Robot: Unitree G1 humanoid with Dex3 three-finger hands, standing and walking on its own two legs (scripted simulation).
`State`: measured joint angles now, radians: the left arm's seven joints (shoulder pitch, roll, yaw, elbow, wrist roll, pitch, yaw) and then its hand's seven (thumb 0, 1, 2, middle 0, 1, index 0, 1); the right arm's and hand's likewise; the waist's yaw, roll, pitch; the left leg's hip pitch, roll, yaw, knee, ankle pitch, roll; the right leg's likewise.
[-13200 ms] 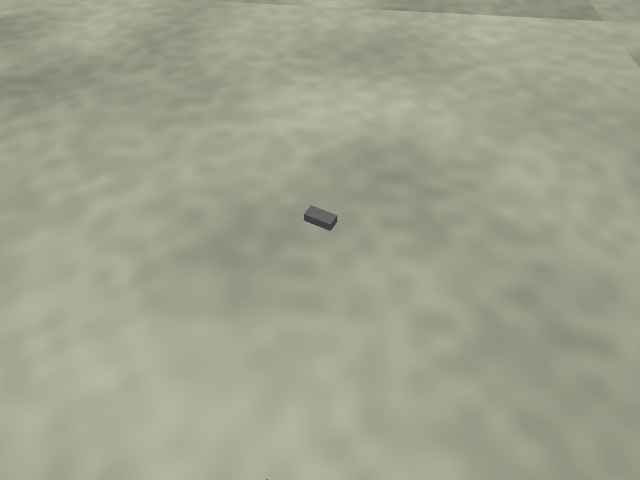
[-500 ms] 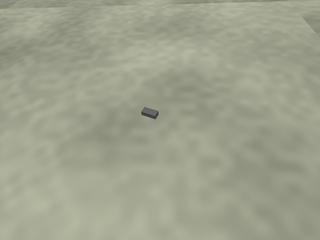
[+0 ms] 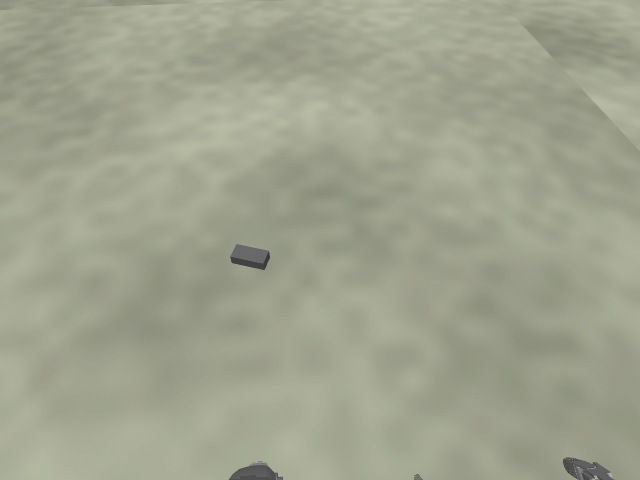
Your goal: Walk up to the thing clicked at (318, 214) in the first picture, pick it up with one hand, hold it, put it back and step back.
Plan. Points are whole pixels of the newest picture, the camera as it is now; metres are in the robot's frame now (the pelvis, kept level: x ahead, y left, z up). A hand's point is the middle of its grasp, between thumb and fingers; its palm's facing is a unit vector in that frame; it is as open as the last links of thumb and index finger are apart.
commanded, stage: walk up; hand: left
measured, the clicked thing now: (250, 256) +0.97 +0.28 -0.73
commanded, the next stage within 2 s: none
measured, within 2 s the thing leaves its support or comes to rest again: neither
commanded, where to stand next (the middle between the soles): +0.53 +0.15 m, yaw -14 degrees
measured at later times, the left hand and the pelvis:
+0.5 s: hand (110, 363) +0.30 +0.33 -0.10, palm faces -0.12 -0.87 -0.48, open 7.4 cm; pelvis +0.19 +0.05 +0.01, yaw -7 degrees
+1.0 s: hand (102, 263) +0.50 +0.41 -0.11, palm faces -0.27 -0.86 -0.44, open 7.4 cm; pelvis +0.37 +0.15 +0.01, yaw -12 degrees
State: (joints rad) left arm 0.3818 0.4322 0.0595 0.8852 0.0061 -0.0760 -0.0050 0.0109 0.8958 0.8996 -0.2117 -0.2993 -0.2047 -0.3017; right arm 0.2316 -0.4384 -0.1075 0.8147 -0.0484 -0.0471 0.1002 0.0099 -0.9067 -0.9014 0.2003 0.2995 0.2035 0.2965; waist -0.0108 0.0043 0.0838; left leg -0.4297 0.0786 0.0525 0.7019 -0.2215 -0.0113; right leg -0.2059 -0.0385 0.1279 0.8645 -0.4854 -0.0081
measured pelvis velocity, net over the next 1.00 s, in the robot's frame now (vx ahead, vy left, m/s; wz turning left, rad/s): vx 0.37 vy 0.15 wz -0.22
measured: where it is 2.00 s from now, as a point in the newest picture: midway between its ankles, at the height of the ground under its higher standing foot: (262, 386)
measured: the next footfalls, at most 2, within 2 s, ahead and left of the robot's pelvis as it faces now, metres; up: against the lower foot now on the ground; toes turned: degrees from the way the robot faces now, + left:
right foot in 0.32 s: +0.25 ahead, -0.09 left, +0.00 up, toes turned -9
left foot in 0.66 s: +0.40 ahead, +0.25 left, +0.00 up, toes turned -3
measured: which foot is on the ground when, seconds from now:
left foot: down 0.00-0.32, up 0.34-0.64, down 0.66-1.00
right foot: up 0.00-0.30, down 0.32-0.68, up 0.70-1.00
